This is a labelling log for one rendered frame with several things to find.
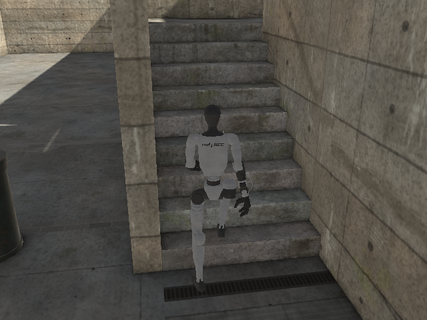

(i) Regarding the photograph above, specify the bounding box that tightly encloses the right robot upper arm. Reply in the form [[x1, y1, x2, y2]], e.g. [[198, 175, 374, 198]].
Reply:
[[226, 133, 243, 171]]

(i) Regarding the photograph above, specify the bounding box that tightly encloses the robot right forearm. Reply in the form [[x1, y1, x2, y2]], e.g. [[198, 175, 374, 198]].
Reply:
[[236, 161, 249, 197]]

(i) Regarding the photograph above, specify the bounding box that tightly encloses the robot head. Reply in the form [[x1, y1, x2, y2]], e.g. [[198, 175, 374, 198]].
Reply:
[[202, 105, 224, 137]]

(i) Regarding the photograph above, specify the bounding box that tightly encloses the left robot upper arm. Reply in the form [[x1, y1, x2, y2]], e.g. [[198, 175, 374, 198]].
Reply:
[[185, 133, 199, 168]]

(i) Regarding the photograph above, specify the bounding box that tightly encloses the robot right hand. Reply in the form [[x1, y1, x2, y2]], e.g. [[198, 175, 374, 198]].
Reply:
[[234, 196, 251, 217]]

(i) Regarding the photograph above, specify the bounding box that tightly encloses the robot left hand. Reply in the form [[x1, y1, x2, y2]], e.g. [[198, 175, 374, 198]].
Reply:
[[190, 160, 201, 171]]

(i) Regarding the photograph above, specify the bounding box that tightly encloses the right robot foot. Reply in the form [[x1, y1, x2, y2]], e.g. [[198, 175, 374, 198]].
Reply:
[[217, 224, 226, 237]]

